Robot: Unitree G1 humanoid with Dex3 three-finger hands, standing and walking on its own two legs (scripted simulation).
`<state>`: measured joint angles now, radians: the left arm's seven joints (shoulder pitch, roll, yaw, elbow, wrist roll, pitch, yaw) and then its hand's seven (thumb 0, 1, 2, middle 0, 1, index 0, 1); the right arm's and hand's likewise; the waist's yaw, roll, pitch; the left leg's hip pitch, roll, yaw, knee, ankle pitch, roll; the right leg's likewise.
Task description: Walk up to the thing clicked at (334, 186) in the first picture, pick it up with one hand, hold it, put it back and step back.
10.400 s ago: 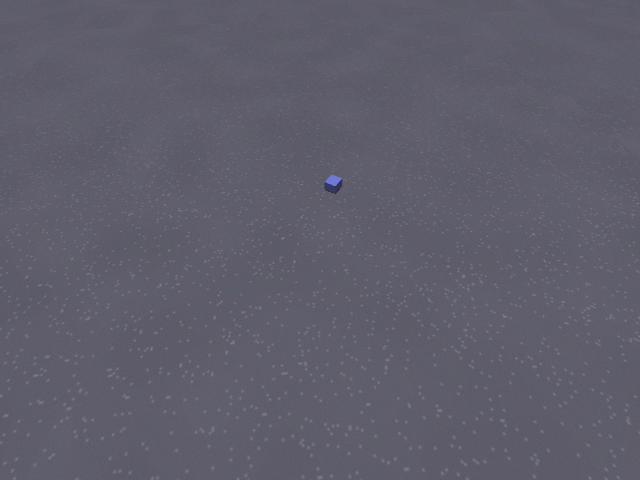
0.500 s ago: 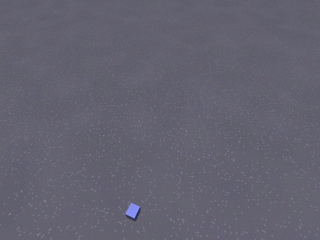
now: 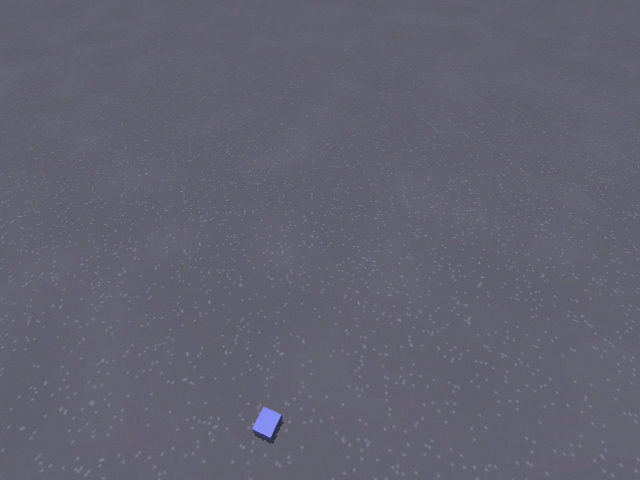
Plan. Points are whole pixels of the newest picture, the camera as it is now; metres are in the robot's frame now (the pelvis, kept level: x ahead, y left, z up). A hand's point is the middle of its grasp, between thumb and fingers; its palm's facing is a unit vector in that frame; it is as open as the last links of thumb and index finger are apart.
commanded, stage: stand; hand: left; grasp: from above
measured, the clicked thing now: (267, 424) +0.43 +0.18 -0.76
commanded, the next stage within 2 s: rise first in 0.02 s
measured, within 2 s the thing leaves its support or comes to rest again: neither
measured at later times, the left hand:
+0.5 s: hand out of the picture +0.14 +0.26 -0.18, palm faces -0.03 -0.90 -0.43, open 11.3 cm
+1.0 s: hand out of the picture +0.12 +0.27 -0.25, palm faces -0.06 -0.79 -0.61, open 12.7 cm
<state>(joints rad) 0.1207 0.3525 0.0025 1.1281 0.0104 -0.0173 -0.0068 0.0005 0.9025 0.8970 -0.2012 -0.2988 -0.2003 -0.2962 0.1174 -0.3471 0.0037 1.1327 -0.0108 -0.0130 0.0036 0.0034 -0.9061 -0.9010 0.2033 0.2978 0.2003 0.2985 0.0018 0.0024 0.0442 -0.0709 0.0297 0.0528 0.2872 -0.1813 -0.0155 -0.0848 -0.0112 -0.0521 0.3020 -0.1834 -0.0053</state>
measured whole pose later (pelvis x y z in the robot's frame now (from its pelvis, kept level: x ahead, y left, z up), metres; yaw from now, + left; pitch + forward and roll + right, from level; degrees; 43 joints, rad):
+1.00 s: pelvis -0.02 +0.01 -0.09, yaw +1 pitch +18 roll -1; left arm -0.01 0.22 0.13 0.80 0.31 0.31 0.30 -0.01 -0.31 0.72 -0.35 -0.83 -0.36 -0.82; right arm 0.15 -0.21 -0.02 0.64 -0.01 -0.08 -0.06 0.01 -0.99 -0.92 0.20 0.30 0.20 0.30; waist 0.00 -0.01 -0.12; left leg -0.89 0.04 0.02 1.07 -0.50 0.00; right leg -0.87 -0.03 -0.06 1.04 -0.48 0.00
